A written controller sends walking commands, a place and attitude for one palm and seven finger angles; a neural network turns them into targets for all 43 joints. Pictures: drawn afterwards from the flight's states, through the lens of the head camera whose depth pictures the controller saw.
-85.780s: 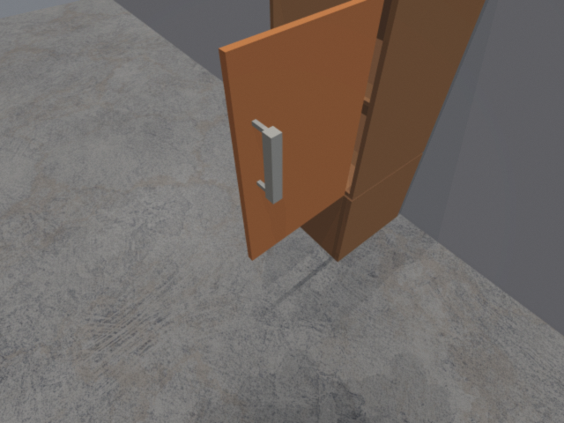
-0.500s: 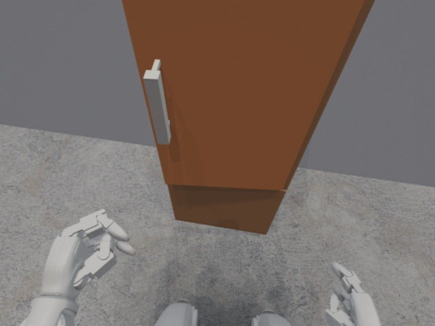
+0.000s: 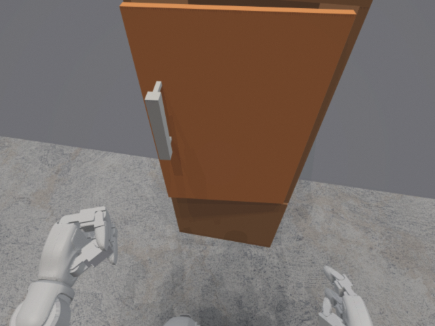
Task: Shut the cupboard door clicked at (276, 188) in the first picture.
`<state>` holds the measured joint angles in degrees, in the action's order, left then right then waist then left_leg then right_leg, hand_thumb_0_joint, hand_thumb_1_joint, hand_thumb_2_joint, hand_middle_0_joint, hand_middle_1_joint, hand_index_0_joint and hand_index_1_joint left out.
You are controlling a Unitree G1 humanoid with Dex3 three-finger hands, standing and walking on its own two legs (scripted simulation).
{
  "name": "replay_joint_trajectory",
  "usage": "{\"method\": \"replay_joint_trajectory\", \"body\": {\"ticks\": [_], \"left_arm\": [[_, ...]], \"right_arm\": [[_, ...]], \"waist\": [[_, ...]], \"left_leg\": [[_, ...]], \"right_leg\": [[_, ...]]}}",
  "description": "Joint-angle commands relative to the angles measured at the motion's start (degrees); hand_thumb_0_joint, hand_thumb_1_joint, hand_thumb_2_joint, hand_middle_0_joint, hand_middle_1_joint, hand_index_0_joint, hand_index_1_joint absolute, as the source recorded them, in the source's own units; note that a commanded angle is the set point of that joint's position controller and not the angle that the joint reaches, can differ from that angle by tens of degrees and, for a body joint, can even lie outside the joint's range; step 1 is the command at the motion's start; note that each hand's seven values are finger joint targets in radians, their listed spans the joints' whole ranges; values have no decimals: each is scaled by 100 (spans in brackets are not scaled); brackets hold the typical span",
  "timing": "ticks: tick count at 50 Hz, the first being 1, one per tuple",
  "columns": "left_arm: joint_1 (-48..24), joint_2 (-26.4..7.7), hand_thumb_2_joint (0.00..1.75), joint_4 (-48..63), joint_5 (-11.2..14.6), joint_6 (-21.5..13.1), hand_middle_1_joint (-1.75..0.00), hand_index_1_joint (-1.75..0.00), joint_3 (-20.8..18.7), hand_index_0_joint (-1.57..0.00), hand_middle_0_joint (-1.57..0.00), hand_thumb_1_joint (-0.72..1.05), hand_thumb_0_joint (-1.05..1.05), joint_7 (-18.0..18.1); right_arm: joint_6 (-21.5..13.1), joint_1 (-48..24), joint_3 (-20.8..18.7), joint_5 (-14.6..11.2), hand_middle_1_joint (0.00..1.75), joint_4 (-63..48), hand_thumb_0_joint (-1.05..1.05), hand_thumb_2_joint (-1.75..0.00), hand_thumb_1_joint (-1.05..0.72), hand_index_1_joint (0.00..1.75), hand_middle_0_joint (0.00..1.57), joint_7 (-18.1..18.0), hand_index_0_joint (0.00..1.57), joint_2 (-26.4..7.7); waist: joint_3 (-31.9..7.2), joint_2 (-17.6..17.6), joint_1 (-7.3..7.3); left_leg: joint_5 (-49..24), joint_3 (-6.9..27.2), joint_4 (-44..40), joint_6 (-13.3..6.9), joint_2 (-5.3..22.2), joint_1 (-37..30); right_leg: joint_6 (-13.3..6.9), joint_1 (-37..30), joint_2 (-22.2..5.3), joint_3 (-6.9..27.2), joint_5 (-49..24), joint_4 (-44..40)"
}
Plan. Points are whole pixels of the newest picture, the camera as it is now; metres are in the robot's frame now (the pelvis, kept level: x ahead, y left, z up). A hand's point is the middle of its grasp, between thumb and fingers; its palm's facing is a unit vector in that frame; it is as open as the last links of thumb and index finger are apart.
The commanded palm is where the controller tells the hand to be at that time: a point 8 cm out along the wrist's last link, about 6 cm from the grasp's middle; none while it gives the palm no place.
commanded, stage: raise the hand and make a fist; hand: left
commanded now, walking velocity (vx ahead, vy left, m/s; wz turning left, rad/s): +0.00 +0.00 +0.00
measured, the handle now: (162, 122) +0.51 +0.17 +0.08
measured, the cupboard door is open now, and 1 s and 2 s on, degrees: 7 7 7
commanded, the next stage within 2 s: bring the fist close to the handle in 0.38 s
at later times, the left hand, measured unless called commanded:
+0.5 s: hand (117, 250) +0.22 +0.17 +0.08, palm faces +0.01 -1.00 -0.05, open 3.1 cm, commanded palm +0.20 +0.22 +0.08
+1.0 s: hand (149, 192) +0.32 +0.15 +0.09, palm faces -0.01 -1.00 -0.03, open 3.1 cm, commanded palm +0.30 +0.20 +0.08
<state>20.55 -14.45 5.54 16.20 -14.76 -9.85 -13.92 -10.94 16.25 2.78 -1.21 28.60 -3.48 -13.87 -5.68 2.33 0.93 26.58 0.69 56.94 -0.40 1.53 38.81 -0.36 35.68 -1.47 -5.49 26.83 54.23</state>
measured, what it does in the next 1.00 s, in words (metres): stands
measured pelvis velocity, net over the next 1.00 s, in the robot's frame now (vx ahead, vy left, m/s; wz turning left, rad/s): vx -0.01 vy -0.01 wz -0.02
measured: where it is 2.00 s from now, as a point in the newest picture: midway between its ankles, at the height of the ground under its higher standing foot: outside the picture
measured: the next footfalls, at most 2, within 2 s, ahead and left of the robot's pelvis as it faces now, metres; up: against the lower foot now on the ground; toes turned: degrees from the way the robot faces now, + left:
none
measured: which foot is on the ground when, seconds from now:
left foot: down 0.00-1.00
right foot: down 0.00-1.00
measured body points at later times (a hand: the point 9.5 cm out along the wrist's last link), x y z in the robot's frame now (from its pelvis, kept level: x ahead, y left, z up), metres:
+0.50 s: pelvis -0.01 -0.01 +0.00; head +0.02 -0.02 +0.45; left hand +0.21 +0.23 +0.09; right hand +0.17 -0.25 -0.07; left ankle +0.02 +0.11 -0.68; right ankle +0.01 -0.12 -0.68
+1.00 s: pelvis -0.01 -0.01 +0.01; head +0.03 -0.02 +0.46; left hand +0.32 +0.20 +0.09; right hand +0.13 -0.25 -0.09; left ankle +0.02 +0.11 -0.68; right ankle +0.01 -0.12 -0.68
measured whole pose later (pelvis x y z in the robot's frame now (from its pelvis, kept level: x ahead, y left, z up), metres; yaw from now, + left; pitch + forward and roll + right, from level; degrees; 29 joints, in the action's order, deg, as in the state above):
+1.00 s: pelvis -0.01 -0.01 +0.01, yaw -1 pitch +8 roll +0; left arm -6.2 -12.1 -18.0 12.0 -15.4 -8.7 -8.7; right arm -9.1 16.0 2.0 -1.1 33.2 -2.9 -14.4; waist -4.5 1.7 -0.8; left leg 23.6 -1.1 52.5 0.2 1.4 37.2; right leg -1.0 36.1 -1.5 -3.7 24.8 52.6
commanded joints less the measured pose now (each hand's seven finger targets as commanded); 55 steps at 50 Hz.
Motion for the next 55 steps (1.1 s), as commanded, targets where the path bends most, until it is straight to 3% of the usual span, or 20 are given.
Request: {"method": "replay_joint_trajectory", "body": {"ticks": [1, 14, 18, 24, 25, 27, 30, 37, 40, 41, 42, 44, 46, 47, 48, 50, 51, 52, 54, 55], "left_arm": [[-451, -711, 90, 1062, 163, -329, -150, -150, -459, -130, -130, 90, 0, -28], [-512, -662, 90, 979, 160, -637, -150, -150, -440, -130, -130, 90, 0, 9], [-503, -624, 90, 988, 142, -662, -150, -150, -392, -130, -130, 90, 0, -11], [-559, -609, 90, 845, 160, -616, -150, -150, -367, -130, -130, 90, 0, -46], [-999, -525, 90, 921, 143, -635, -150, -150, -202, -130, -130, 90, 0, -42], [-1585, -640, 90, 817, 93, -649, -150, -150, -249, -130, -130, 90, 0, 11], [-1901, -683, 90, 441, 79, -630, -150, -150, -365, -130, -130, 90, 0, 26], [-2840, -574, 90, -139, -121, -364, -150, -150, -113, -130, -130, 90, 0, 178], [-3209, -490, 90, -423, -187, -319, -150, -150, -85, -130, -130, 90, 0, 330], [-3282, -633, 90, -600, -195, -310, -150, -150, -228, -130, -130, 90, 0, 389], [-3269, -669, 90, -758, -215, -314, -150, -150, -339, -130, -130, 90, 0, 429], [-3771, -549, 90, -898, -273, -352, -150, -150, -189, -130, -130, 90, 0, 495], [-3821, -678, 90, -1071, -310, -423, -150, -150, -346, -130, -130, 90, 0, 564], [-3848, -618, 90, -1122, -336, -449, -150, -150, -299, -130, -130, 90, 0, 571], [-4024, -544, 90, -1177, -344, -474, -150, -150, -208, -130, -130, 90, 0, 563], [-4388, -639, 90, -1433, -366, -523, -150, -150, -274, -130, -130, 90, 0, 573], [-4391, -710, 90, -1557, -357, -548, -150, -150, -348, -130, -130, 90, 0, 569], [-4486, -652, 90, -1567, -367, -578, -150, -150, -295, -130, -130, 90, 0, 538], [-4757, -689, 90, -1684, -367, -635, -150, -150, -328, -130, -130, 90, 0, 528], [-4803, -548, 90, -1751, -365, -657, -150, -150, -219, -130, -130, 90, 0, 516]], "right_arm": [[-371, -361, -361, -41, 30, -862, 0, -90, -90, 30, 20, -68, 20, -720], [-396, -363, -401, -31, 30, -809, 0, -90, -90, 30, 20, -27, 20, -707], [-392, -384, -402, -39, 30, -802, 0, -90, -90, 30, 20, -22, 20, -698], [-367, -411, -391, -51, 30, -817, 0, -90, -90, 30, 20, -51, 20, -706], [-381, -423, -364, -49, 30, -793, 0, -90, -90, 30, 20, -56, 20, -714], [-411, -420, -367, -41, 30, -693, 0, -90, -90, 30, 20, -87, 20, -729], [-419, -413, -376, -48, 30, -597, 0, -90, -90, 30, 20, -109, 20, -732], [-367, -419, -349, -57, 30, -511, 0, -90, -90, 30, 20, -91, 20, -738], [-317, -399, -349, -39, 30, -473, 0, -90, -90, 30, 20, -53, 20, -729], [-287, -371, -357, -35, 30, -444, 0, -90, -90, 30, 20, -50, 20, -753], [-245, -381, -364, -28, 30, -438, 0, -90, -90, 30, 20, -34, 20, -745], [-198, -366, -355, -23, 30, -394, 0, -90, -90, 30, 20, -4, 20, -732], [-137, -312, -391, -3, 30, -366, 0, -90, -90, 30, 20, 6, 20, -759], [-114, -325, -396, -10, 30, -369, 0, -90, -90, 30, 20, 23, 20, -740], [-88, -306, -385, -10, 30, -345, 0, -90, -90, 30, 20, 42, 20, -736], [-32, -228, -416, -6, 30, -240, 0, -90, -90, 30, 20, 47, 20, -770], [-5, -191, -427, -2, 30, -227, 0, -90, -90, 30, 20, 41, 20, -783], [12, -209, -436, -6, 30, -226, 0, -90, -90, 30, 20, 50, 20, -770], [59, -165, -453, -16, 30, -168, 0, -90, -90, 30, 20, 57, 20, -775], [74, -149, -455, -15, 30, -160, 0, -90, -90, 30, 20, 68, 20, -764]], "waist": [[-814, -39, -33], [-798, -131, -44], [-849, -40, -46], [-654, -205, -75], [-589, -124, -163], [-622, -158, -214], [-795, -220, -172], [-962, -42, -164], [-1066, -103, -133], [-1057, -267, -137], [-1095, -249, -75], [-1101, -243, -152], [-1306, -322, -92], [-1342, -176, -87], [-1353, -87, -122], [-1334, -292, -207], [-1339, -400, -181], [-1447, -206, -180], [-1511, -172, -207], [-1510, -172, -217]], "left_leg": [[-1256, 130, -1045, -36, -197, -596], [-1184, 33, -996, -44, -225, -543], [-1182, 29, -1011, -46, -224, -585], [-958, 27, -1019, -54, -223, -504], [-878, 40, -1005, -60, -231, -495], [-753, 80, -972, -65, -212, -479], [-750, 55, -947, -60, -223, -445], [-834, 85, -1158, -59, -211, -655], [-896, 78, -1226, -46, -202, -759], [-951, 85, -1228, -55, -200, -707], [-983, 45, -1247, -35, -202, -679], [-1043, 26, -1257, -43, -202, -731], [-1215, 1, -1235, -53, -200, -742], [-1298, -29, -1246, -43, -201, -801], [-1318, -37, -1251, -37, -202, -830], [-1364, -45, -1215, -48, -178, -817], [-1390, -48, -1204, -62, -185, -744], [-1430, -77, -1204, -51, -187, -806], [-1535, -74, -1196, -43, -178, -872], [-1568, -61, -1215, -37, -174, -918]], "right_leg": [[-83, -578, 231, 250, -1194, -929], [-41, -592, 158, 439, -1112, -1026], [-47, -606, 156, 437, -1112, -1008], [-29, -486, 151, 492, -786, -1126], [-23, -391, 145, 493, -687, -1133], [-25, -287, 148, 515, -498, -1121], [-28, -368, 123, 590, -435, -1149], [-47, -437, 128, 445, -718, -1085], [-51, -460, 142, 379, -863, -1048], [-50, -533, 153, 389, -900, -1066], [-47, -611, 130, 417, -950, -1068], [-41, -565, 129, 403, -1094, -1052], [-42, -720, 146, 418, -1292, -1009], [-53, -746, 132, 424, -1432, -994], [-56, -723, 124, 413, -1497, -991], [-38, -682, 144, 429, -1607, -1000], [-31, -762, 148, 457, -1633, -1015], [-35, -774, 130, 471, -1715, -996], [-48, -761, 140, 456, -1866, -962], [-56, -725, 151, 413, -1896, -945]]}}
